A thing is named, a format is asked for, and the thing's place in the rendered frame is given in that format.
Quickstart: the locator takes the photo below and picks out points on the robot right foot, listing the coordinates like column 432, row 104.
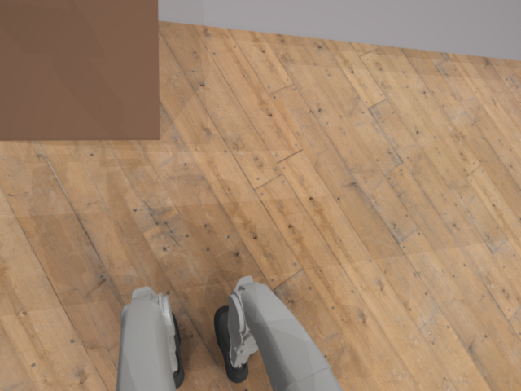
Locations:
column 239, row 373

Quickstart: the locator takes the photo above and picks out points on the robot left foot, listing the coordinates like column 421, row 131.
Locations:
column 179, row 374

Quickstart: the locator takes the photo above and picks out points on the robot foot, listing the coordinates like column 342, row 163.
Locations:
column 179, row 374
column 239, row 373

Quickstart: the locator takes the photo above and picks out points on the cabinet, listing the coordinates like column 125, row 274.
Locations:
column 79, row 70

